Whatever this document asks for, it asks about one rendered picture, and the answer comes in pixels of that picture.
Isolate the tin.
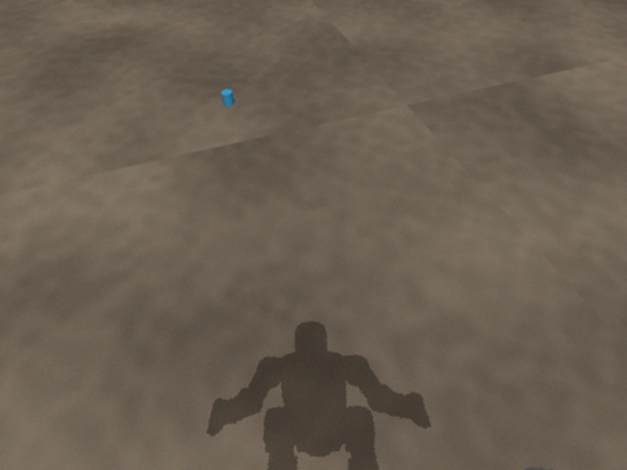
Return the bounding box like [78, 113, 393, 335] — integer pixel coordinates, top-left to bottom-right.
[221, 89, 234, 107]

